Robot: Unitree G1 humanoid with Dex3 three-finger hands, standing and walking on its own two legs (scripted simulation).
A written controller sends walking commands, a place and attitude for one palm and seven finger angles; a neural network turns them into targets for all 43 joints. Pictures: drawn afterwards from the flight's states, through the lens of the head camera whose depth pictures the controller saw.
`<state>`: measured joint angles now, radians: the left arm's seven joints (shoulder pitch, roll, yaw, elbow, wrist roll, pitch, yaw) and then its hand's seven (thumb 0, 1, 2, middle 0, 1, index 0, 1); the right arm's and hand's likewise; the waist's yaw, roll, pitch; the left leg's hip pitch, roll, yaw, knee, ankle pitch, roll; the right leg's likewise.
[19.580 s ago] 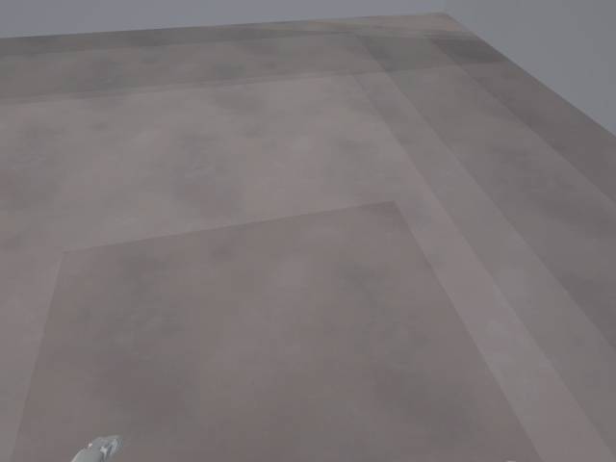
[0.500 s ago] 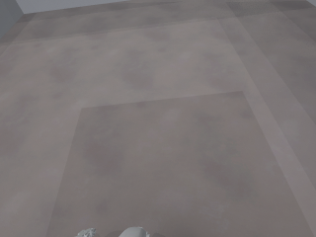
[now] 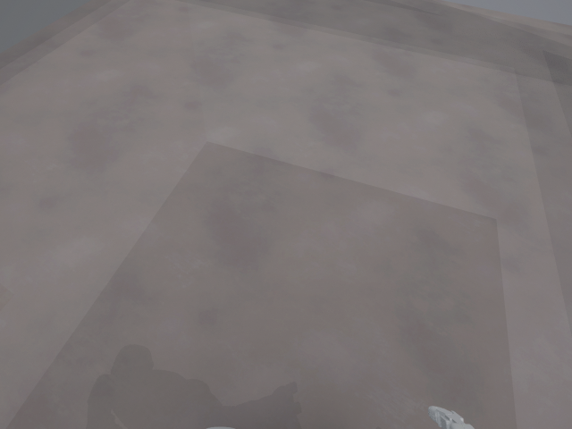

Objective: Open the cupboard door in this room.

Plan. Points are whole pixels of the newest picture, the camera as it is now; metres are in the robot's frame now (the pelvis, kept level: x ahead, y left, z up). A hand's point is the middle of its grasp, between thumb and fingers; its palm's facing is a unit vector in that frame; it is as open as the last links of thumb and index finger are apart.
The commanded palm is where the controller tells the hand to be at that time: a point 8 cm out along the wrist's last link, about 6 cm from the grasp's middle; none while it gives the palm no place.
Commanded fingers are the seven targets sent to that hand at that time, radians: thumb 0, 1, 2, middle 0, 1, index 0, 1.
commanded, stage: turn or walk to find it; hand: left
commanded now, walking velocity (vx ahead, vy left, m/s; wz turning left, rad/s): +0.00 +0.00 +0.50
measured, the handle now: out of the picture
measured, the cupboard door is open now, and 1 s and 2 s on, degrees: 0 0 0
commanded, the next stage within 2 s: none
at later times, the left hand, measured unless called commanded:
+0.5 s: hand out of the picture +0.08 +0.19 -0.13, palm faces +0.21 -0.94 -0.28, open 7.4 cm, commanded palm none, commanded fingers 0.00 0.90 0.90 -0.20 -0.30 -0.20 -0.30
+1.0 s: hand out of the picture -0.14 +0.18 -0.18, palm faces +0.54 -0.80 -0.25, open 7.4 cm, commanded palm none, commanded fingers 0.00 0.90 0.90 -0.20 -0.30 -0.20 -0.30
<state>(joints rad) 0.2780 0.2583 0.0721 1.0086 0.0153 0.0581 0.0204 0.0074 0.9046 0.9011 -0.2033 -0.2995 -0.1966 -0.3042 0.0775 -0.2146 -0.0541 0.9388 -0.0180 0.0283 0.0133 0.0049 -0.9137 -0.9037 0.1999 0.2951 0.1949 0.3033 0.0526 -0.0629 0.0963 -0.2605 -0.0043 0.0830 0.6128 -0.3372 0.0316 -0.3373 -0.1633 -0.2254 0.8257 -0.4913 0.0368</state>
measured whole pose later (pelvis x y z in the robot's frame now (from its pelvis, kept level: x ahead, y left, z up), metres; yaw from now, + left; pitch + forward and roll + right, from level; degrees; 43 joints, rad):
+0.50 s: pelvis -0.02 -0.03 +0.01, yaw +13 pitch +1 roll +1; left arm 0.08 0.20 0.05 0.89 0.00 0.02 0.02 0.01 0.91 0.90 -0.20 -0.30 -0.19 -0.30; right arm 0.27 -0.22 -0.08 0.98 -0.02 0.05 0.00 0.01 -0.91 -0.90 0.21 0.30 0.20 0.30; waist -0.05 0.05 0.07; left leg -0.35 -0.08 -0.13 0.57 -0.24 0.00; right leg -0.26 -0.02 -0.05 0.54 -0.29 0.04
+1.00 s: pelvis -0.05 -0.02 +0.00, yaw +30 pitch +0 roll +1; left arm 0.26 0.25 0.07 0.96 0.02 0.04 0.02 0.01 0.90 0.90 -0.21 -0.30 -0.20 -0.30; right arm 0.11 -0.24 -0.07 0.95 -0.02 0.04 0.02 0.01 -0.91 -0.90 0.20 0.30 0.19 0.30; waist 0.03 -0.05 0.11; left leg -0.27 0.01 0.07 0.60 -0.30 -0.02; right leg -0.29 -0.19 -0.26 0.72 -0.42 0.05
